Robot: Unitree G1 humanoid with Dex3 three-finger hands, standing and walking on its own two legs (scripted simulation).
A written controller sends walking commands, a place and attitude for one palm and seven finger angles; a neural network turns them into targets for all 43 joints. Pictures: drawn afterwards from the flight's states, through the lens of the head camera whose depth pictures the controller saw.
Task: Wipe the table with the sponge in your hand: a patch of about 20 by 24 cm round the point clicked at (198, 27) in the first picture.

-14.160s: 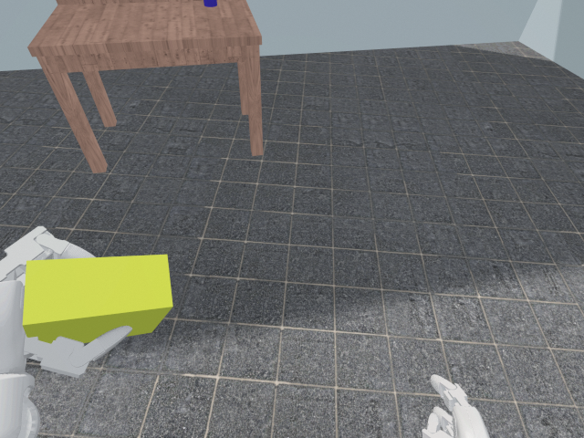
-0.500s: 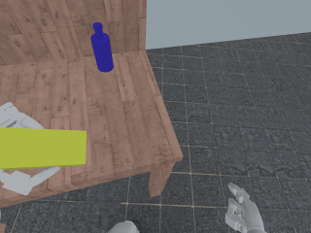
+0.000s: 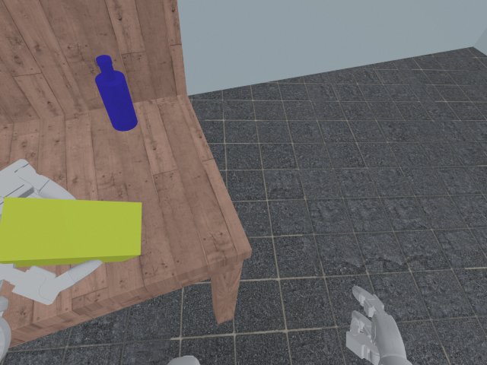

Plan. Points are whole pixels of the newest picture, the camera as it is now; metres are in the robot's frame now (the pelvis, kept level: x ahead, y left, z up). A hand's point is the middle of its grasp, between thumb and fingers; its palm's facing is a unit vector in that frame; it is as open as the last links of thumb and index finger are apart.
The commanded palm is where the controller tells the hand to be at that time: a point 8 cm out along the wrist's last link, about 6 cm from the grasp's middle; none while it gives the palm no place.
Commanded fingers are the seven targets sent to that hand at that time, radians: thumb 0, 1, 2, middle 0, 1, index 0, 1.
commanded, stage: come to a stop and stand still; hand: left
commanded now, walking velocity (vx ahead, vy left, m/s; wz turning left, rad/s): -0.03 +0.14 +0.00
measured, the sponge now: (95, 235) +0.24 +0.20 +0.15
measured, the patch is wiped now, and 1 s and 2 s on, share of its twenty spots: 0.00 0.00 0.00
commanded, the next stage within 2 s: look again from close up in 1.06 s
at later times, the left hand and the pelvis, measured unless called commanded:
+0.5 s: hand (9, 238) +0.22 +0.28 +0.17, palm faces +0.33 -0.86 -0.38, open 9.8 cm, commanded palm +0.16 +0.31 +0.18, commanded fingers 0.00 0.10 1.30 -1.20 -1.60 -1.20 -1.60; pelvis +0.00 +0.03 +0.01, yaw +0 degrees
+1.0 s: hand out of the picture +0.21 +0.30 +0.16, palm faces +0.33 -0.85 -0.41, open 9.8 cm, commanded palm +0.15 +0.33 +0.18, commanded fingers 0.00 0.10 1.30 -1.20 -1.60 -1.20 -1.60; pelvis -0.01 +0.05 +0.01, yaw +0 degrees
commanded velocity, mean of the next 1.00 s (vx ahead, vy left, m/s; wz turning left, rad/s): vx -0.03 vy -0.01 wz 0.00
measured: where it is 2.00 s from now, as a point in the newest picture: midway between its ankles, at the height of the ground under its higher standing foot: outside the picture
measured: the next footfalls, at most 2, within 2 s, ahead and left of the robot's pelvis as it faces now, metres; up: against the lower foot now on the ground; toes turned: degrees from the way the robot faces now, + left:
none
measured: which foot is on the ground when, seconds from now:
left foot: down 0.00-1.00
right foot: down 0.00-1.00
